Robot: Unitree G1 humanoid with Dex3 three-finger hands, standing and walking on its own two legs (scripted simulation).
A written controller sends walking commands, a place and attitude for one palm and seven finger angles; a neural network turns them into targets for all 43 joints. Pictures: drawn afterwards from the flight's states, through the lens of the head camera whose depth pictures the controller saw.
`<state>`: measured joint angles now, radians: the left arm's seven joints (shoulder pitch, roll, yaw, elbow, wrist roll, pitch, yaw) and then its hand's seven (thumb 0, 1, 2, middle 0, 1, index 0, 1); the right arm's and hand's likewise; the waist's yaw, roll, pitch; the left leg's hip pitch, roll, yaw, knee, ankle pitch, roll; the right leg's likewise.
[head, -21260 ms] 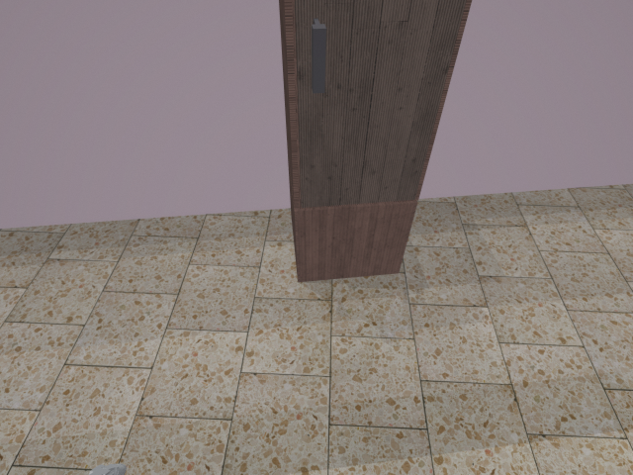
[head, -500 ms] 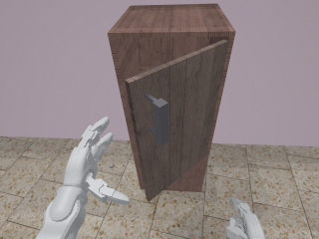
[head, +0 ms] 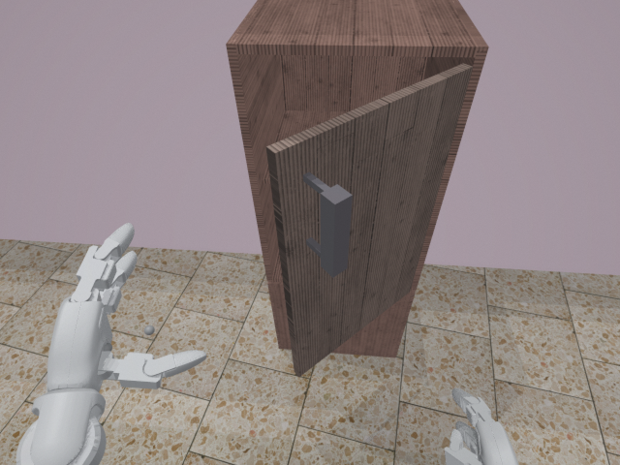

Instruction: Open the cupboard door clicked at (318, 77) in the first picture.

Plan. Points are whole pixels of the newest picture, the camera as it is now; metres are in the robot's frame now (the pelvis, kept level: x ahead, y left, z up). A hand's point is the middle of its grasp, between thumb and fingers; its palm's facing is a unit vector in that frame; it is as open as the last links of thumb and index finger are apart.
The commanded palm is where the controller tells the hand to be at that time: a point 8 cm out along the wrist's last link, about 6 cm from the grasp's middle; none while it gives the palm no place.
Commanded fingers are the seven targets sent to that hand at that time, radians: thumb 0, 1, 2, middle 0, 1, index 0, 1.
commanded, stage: draw the hand back to the body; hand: left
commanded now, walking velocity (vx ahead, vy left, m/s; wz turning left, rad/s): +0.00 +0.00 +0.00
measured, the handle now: (323, 224) +0.39 +0.03 +0.13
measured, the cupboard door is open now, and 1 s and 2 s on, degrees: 44 44 44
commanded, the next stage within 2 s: step back with the hand held close in 0.80 s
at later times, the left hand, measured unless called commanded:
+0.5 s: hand (66, 312) +0.21 +0.28 +0.15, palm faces +0.46 -0.80 -0.39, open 8.3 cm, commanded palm +0.16 +0.32 +0.17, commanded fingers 0.00 0.90 0.90 -0.20 -0.30 -0.20 -0.30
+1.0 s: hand (74, 310) +0.21 +0.27 +0.16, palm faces +0.44 -0.80 -0.41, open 7.4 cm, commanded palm +0.15 +0.31 +0.17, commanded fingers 0.00 0.90 0.90 -0.20 -0.30 -0.20 -0.30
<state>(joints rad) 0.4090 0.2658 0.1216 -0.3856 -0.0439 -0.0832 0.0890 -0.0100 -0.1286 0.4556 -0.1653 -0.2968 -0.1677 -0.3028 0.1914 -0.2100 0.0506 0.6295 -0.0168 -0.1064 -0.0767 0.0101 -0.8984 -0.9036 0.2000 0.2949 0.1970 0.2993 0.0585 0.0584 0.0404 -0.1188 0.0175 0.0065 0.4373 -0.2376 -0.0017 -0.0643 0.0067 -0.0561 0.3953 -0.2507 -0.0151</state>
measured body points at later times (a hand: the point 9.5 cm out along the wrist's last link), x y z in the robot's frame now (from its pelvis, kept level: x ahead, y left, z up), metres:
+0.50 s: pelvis +0.02 +0.02 +0.00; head +0.00 +0.01 +0.45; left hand +0.18 +0.32 +0.17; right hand +0.20 -0.20 -0.08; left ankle +0.01 +0.12 -0.74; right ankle -0.02 -0.11 -0.74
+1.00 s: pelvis +0.01 +0.01 +0.00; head +0.00 -0.01 +0.45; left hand +0.18 +0.31 +0.18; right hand +0.19 -0.22 -0.09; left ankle +0.01 +0.12 -0.74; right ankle -0.02 -0.11 -0.74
